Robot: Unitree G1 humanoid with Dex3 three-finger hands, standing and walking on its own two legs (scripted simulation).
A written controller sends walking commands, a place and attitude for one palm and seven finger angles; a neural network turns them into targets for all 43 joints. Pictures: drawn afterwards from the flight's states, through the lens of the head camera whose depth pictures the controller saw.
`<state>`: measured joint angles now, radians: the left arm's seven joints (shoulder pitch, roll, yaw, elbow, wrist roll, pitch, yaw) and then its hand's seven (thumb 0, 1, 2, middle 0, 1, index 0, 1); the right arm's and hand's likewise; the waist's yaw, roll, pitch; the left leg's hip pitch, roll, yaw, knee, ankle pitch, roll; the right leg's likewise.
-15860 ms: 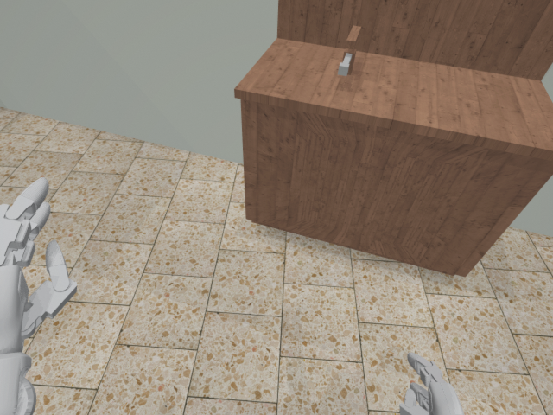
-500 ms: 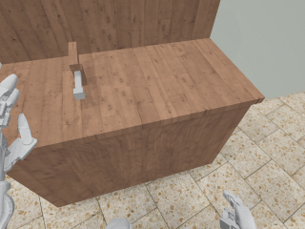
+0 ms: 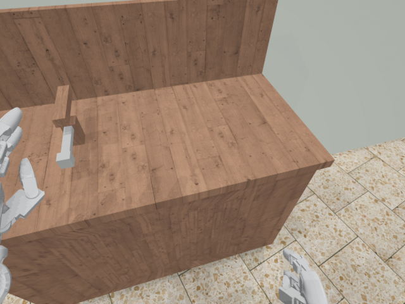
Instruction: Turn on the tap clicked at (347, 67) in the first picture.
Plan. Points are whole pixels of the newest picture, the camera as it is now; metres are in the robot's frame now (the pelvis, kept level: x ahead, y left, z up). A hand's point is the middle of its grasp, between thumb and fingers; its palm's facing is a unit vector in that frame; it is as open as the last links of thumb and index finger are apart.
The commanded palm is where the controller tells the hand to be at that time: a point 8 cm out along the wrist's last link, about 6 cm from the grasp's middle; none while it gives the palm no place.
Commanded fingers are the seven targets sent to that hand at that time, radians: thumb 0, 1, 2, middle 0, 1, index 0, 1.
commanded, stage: shuffle to correct the standing spot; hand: left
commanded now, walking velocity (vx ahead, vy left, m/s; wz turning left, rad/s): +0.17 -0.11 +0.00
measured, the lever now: (65, 160) +0.39 +0.34 +0.04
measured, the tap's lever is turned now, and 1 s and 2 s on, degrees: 0 0 0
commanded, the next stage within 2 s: come to a stop and stand still in 0.02 s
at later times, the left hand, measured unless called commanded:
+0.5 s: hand (82, 163) +0.27 +0.21 +0.19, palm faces +0.42 -0.83 -0.36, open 7.4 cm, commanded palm +0.22 +0.25 +0.19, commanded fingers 0.00 0.90 0.90 -0.20 -0.30 -0.20 -0.30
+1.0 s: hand (58, 169) +0.28 +0.26 +0.16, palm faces +0.31 -0.86 -0.41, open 7.4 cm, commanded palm +0.21 +0.29 +0.19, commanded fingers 0.00 0.90 0.90 -0.20 -0.30 -0.20 -0.30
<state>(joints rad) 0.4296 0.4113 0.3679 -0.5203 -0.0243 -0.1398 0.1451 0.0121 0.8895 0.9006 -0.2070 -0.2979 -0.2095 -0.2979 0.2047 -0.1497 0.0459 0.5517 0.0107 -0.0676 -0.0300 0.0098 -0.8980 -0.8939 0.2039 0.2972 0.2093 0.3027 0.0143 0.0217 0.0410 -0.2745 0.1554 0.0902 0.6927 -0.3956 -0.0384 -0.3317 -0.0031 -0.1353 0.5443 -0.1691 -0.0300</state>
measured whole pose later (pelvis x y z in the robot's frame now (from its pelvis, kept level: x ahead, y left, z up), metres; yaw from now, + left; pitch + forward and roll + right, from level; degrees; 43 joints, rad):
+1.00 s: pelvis +0.05 +0.01 +0.01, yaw +1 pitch +2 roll -1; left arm 0.45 0.47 0.36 -0.45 -0.09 -0.28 0.11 0.01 0.89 0.90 -0.21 -0.30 -0.21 -0.30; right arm 0.29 -0.26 0.01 0.59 0.01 -0.15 0.02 0.01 -0.90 -0.89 0.20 0.30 0.21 0.30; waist 0.00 -0.06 0.08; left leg -0.32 -0.02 0.12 0.54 -0.26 0.08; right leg -0.31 -0.03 -0.13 0.53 -0.25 -0.02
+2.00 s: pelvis +0.03 +0.00 +0.02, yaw +1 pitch -1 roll -1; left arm 0.46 0.37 0.32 -0.44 -0.09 -0.18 0.10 0.01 0.89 0.90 -0.21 -0.30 -0.21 -0.30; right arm 0.22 -0.23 0.04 0.56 0.03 -0.12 -0.03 0.01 -0.90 -0.89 0.20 0.30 0.21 0.30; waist 0.00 0.00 0.03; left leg -0.24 -0.01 0.10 0.43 -0.18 0.06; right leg -0.21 0.01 -0.11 0.39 -0.16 -0.03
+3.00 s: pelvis +0.06 +0.03 +0.02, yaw +0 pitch +0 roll -2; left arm 0.42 0.36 0.36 -0.47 -0.06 -0.21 0.11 0.01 0.89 0.90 -0.21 -0.30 -0.21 -0.30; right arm 0.20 -0.19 0.03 0.55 0.01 -0.10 -0.03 0.01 -0.90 -0.89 0.20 0.30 0.21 0.30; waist 0.02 -0.02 0.05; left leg -0.21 -0.03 0.13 0.45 -0.24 0.09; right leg -0.19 0.00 -0.07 0.39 -0.19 0.00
